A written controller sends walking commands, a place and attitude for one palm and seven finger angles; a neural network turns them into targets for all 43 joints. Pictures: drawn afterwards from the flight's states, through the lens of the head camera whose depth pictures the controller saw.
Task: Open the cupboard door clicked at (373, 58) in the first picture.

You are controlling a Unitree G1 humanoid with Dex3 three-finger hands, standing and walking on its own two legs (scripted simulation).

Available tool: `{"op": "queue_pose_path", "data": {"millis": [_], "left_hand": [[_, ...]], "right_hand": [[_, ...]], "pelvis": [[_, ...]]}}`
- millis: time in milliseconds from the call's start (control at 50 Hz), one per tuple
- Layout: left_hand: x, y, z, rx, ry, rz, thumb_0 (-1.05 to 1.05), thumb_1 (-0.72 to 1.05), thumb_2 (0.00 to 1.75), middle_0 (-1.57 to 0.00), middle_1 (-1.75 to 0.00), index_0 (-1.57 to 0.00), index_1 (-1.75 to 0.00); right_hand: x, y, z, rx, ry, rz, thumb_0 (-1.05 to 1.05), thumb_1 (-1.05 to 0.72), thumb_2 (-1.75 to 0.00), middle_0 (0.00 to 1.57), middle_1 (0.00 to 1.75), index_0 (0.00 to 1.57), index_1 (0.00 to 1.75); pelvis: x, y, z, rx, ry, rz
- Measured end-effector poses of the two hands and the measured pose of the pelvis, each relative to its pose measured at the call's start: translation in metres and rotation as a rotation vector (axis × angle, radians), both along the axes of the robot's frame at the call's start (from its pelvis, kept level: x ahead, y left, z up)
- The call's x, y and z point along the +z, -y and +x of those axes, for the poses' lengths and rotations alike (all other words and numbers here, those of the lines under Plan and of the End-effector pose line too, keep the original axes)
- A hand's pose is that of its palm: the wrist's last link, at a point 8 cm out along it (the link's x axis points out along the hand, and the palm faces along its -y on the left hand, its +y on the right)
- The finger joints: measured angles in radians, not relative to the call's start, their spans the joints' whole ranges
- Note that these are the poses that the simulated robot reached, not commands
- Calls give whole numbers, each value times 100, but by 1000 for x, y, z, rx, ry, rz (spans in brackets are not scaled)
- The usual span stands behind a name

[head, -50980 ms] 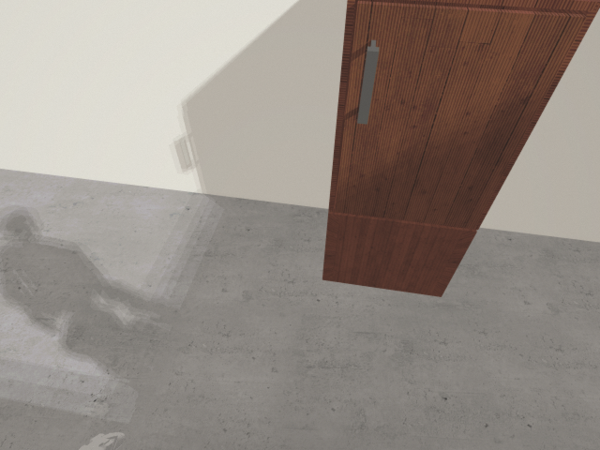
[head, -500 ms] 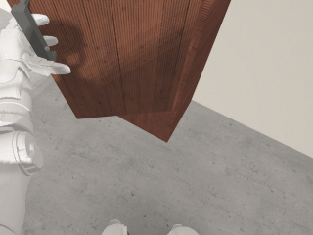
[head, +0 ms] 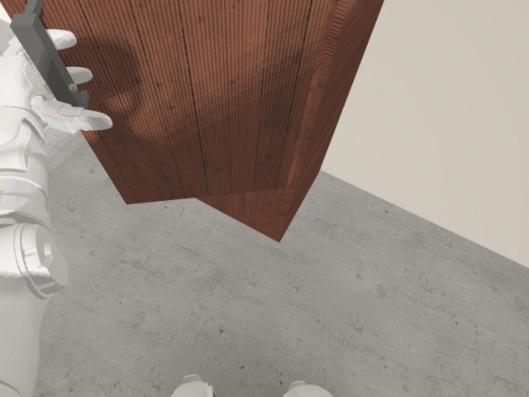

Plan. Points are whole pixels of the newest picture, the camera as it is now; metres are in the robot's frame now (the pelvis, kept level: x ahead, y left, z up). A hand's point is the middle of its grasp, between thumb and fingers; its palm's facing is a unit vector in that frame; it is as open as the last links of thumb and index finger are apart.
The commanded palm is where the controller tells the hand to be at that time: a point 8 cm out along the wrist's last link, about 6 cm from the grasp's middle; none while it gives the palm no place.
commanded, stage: close the thumb around the handle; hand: left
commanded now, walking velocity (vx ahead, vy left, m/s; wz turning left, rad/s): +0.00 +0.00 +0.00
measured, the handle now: (60, 67) +0.57 +0.23 +0.14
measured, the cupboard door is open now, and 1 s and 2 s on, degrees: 38 38 56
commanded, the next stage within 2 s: pull the door open along its arc in 0.70 s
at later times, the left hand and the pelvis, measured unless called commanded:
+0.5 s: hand (64, 92) +0.52 +0.22 +0.14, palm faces +0.04 -1.00 +0.03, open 7.5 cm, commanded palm +0.50 +0.27 +0.14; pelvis +0.00 +0.01 +0.00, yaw +0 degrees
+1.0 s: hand (73, 94) +0.52 +0.21 +0.14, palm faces +0.06 -1.00 +0.01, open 5.8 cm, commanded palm +0.48 +0.25 +0.14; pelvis +0.00 +0.01 +0.00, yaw -1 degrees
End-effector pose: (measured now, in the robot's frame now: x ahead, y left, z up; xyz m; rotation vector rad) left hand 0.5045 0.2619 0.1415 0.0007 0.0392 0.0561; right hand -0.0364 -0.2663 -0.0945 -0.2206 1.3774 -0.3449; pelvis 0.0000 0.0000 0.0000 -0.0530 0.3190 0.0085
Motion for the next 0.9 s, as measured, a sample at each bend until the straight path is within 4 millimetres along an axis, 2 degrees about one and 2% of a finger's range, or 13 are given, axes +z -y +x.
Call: {"op": "queue_pose_path", "data": {"millis": [100,200,420,580,660,900], "left_hand": [[1,-2,1,-4,10,-3,-1,-46,31,-31,-120,-31,-120],[0,-6,-1,-5,9,-7,-1,-32,37,-32,-122,-32,-122],[2,-10,-7,-12,36,-11,0,21,60,-35,-128,-35,-128],[-5,-9,-4,-24,-7,0,1,61,77,-38,-132,-38,-132],[-5,-4,-2,-28,14,-10,2,69,81,-38,-134,-39,-134],[-5,-2,-2,-4,9,-16,2,70,82,-34,-135,-38,-135]], "right_hand": [[0,-3,4,-2,8,1,0,-90,-90,20,30,20,30],[0,-8,7,-3,12,9,0,-90,-90,20,30,20,30],[-2,-17,10,3,18,18,0,-90,-90,20,30,20,30],[-1,-18,8,8,31,2,0,-90,-90,20,30,20,30],[-2,-19,1,4,22,-1,0,-90,-90,20,30,20,30],[0,-21,-20,-28,-9,9,0,-90,-90,20,30,20,30]], "pelvis": [[0,-2,2,-4,-1,0],[1,-5,4,-6,3,-1],[1,-12,4,-5,12,-5],[-1,-15,-1,-2,7,-9],[-2,-16,-4,-6,4,-9],[-2,-13,-7,-14,3,-9]]}}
